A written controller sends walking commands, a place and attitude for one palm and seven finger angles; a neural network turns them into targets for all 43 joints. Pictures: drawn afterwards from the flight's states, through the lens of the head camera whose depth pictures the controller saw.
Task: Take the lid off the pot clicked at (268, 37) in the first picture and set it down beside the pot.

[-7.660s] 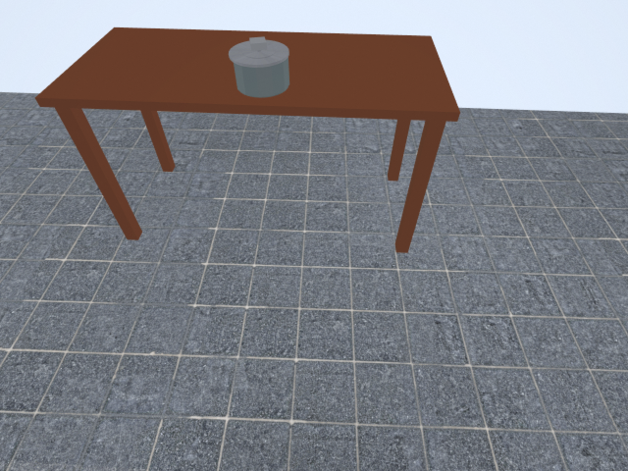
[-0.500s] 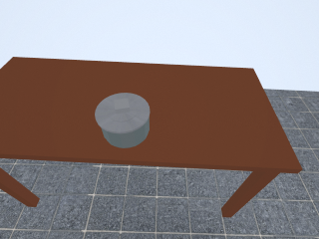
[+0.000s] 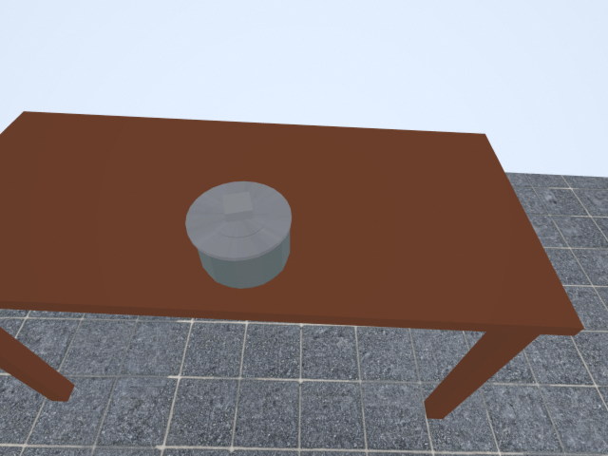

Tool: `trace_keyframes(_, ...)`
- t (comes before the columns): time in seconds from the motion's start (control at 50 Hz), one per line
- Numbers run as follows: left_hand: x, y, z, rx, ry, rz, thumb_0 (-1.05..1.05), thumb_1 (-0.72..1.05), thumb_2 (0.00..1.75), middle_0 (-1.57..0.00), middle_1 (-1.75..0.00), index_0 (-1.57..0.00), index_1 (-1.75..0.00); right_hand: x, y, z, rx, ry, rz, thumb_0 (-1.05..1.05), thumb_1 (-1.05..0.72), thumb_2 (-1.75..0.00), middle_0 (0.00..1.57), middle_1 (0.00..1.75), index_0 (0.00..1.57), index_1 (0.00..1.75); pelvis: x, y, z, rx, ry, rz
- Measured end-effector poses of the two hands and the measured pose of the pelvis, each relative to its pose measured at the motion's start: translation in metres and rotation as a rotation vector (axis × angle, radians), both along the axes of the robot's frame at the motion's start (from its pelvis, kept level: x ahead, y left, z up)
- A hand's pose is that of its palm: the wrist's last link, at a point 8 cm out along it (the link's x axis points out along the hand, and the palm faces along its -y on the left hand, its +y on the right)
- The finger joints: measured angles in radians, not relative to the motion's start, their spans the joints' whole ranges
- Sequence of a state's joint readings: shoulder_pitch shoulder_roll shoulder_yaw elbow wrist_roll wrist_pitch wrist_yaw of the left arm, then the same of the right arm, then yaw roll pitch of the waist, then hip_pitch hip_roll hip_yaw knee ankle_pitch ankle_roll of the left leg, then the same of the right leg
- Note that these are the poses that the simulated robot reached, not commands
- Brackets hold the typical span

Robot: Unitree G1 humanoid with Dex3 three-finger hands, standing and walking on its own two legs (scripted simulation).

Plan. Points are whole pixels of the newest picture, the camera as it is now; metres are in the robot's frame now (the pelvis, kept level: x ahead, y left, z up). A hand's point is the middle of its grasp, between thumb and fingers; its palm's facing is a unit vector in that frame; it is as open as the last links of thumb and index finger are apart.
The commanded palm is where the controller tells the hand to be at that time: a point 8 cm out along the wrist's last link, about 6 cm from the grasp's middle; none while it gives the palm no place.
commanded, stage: look again from close up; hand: left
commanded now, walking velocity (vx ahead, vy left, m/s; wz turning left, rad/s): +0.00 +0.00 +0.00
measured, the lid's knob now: (237, 206) +0.49 +0.14 +0.03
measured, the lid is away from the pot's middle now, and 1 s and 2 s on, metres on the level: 0.00 0.00 0.00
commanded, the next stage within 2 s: lift the closed hand beside the body in 0.90 s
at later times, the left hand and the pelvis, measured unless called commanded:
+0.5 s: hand out of the picture +0.07 +0.17 -0.17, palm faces +0.02 -0.97 -0.25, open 7.4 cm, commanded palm none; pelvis +0.03 -0.01 +0.00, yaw +1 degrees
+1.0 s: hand out of the picture +0.05 +0.16 -0.17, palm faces +0.02 -0.97 -0.23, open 7.4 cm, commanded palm +0.12 +0.22 -0.07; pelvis +0.03 -0.02 +0.00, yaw +1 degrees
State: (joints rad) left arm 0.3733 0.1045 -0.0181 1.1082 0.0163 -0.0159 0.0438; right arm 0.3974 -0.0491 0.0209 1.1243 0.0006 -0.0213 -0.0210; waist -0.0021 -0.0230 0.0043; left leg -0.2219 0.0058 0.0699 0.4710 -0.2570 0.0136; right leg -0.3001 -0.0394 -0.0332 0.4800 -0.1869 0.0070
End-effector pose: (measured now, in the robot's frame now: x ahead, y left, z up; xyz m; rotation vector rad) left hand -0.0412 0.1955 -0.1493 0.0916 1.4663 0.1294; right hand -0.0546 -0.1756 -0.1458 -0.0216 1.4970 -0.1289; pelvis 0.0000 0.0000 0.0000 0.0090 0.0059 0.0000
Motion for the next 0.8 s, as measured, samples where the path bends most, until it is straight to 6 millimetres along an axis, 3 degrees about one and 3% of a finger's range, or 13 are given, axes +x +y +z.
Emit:
trace_keyframes(0.1, 0.011, 0.001, 0.000, 0.000, -0.020, -0.026, 0.01, 0.91, 0.90, -0.20, -0.30, -0.20, -0.30, 0.024, -0.007, -0.003, -0.008, -0.065, 0.000, 0.00, -0.91, -0.90, 0.20, 0.30, 0.20, 0.30, 0.003, -0.001, -0.002, 0.008, -0.002, 0.002)
trace_keyframes(0.3, 0.054, 0.018, 0.011, 0.098, -0.106, -0.032, 0.01, 0.91, 0.90, -0.20, -0.30, -0.20, -0.30, 0.094, -0.060, -0.009, -0.082, -0.190, 0.037, 0.02, -0.92, -0.90, 0.20, 0.30, 0.20, 0.30, 0.020, -0.008, -0.005, 0.004, 0.009, 0.004)
trace_keyframes(0.42, 0.087, 0.023, 0.015, 0.118, -0.154, -0.047, 0.01, 0.91, 0.90, -0.20, -0.30, -0.20, -0.30, 0.125, -0.072, -0.004, -0.100, -0.240, 0.059, 0.01, -0.92, -0.90, 0.19, 0.30, 0.19, 0.30, 0.029, -0.012, -0.003, 0.002, 0.010, 0.007)
trace_keyframes(0.6, 0.122, 0.018, 0.018, 0.116, -0.227, -0.050, 0.01, 0.90, 0.90, -0.20, -0.30, -0.20, -0.30, 0.137, -0.069, -0.003, -0.088, -0.222, 0.084, 0.01, -0.92, -0.90, 0.19, 0.30, 0.19, 0.30, 0.037, -0.017, -0.001, 0.002, 0.000, 0.019)
trace_keyframes(0.8, 0.118, 0.014, 0.015, 0.103, -0.206, -0.053, 0.01, 0.91, 0.90, -0.20, -0.30, -0.20, -0.30, 0.121, -0.071, -0.002, -0.089, -0.174, 0.080, 0.01, -0.92, -0.90, 0.20, 0.30, 0.20, 0.30, 0.036, -0.021, 0.000, 0.002, -0.007, 0.017)
